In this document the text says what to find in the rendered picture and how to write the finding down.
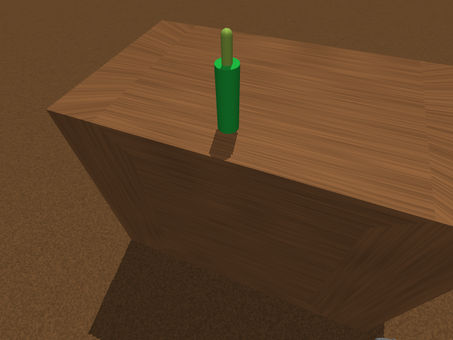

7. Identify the bottle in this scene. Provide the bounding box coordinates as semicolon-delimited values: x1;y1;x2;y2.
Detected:
214;28;240;134

